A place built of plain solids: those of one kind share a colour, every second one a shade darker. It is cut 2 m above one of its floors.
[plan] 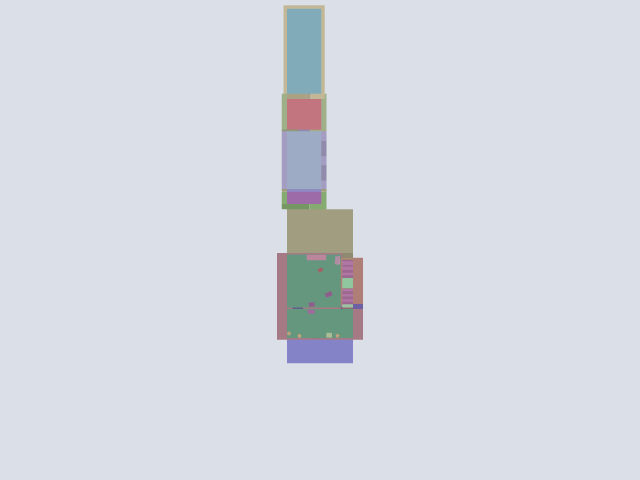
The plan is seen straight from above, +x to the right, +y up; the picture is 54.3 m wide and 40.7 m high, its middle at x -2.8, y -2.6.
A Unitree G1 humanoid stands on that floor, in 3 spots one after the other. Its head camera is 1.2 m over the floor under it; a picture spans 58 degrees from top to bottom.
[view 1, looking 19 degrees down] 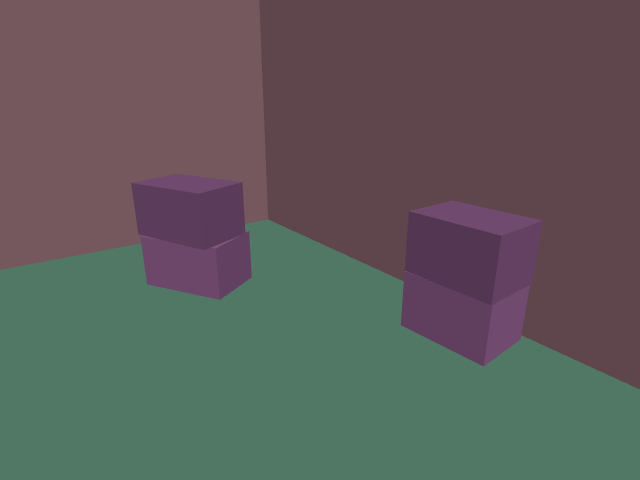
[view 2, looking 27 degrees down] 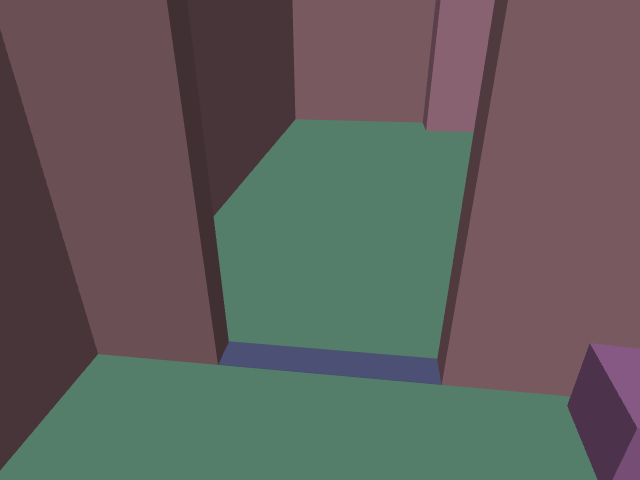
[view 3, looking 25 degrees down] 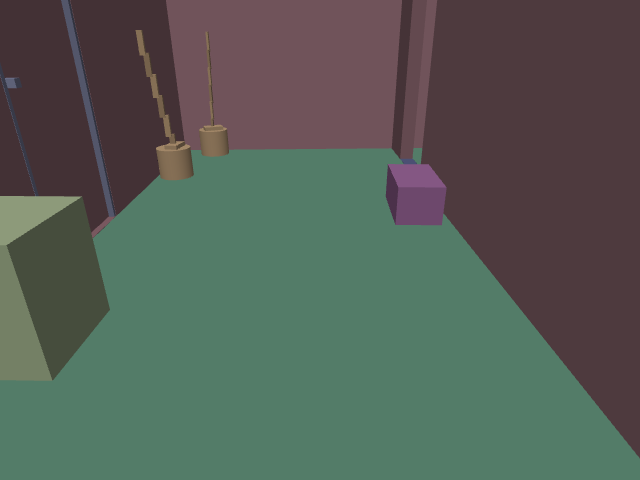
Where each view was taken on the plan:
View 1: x -4.67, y -6.32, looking -36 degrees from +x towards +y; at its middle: wall_cellar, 3.60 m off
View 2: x -4.55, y -9.69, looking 97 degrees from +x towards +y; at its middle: floor_cellar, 2.64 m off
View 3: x -0.46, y -9.50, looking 178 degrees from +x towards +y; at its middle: floor_cellar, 2.84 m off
